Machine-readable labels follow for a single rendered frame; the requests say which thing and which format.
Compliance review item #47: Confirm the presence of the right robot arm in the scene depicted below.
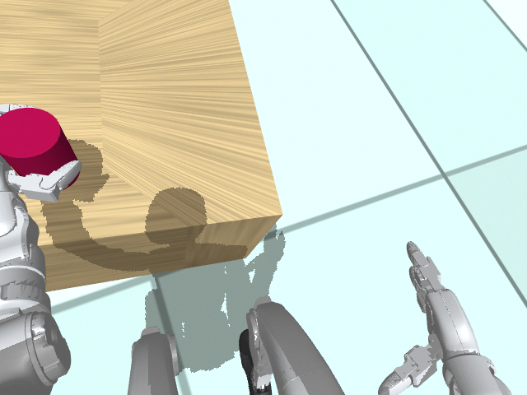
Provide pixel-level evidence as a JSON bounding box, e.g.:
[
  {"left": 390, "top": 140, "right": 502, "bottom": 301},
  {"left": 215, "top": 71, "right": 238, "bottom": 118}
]
[{"left": 442, "top": 354, "right": 512, "bottom": 395}]

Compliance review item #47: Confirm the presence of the can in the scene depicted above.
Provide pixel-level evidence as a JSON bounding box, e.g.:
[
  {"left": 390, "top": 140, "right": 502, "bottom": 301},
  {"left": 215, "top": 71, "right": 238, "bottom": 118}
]
[{"left": 0, "top": 108, "right": 80, "bottom": 189}]

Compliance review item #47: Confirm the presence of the right robot hand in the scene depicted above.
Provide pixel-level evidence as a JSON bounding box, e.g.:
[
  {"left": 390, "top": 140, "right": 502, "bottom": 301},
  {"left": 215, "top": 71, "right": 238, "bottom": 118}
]
[{"left": 378, "top": 241, "right": 480, "bottom": 395}]

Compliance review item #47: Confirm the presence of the left robot arm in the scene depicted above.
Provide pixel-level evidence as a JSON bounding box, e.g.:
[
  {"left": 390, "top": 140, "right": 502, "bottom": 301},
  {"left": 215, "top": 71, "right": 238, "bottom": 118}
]
[{"left": 0, "top": 191, "right": 71, "bottom": 395}]

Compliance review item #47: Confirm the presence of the left robot hand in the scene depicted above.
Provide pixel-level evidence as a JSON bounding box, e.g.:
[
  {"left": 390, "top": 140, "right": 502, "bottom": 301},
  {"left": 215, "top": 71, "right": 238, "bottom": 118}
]
[{"left": 0, "top": 104, "right": 82, "bottom": 202}]

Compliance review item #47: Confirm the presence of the right robot foot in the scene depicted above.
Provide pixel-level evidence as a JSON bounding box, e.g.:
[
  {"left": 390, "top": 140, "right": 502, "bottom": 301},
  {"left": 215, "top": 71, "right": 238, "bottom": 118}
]
[{"left": 239, "top": 329, "right": 272, "bottom": 395}]

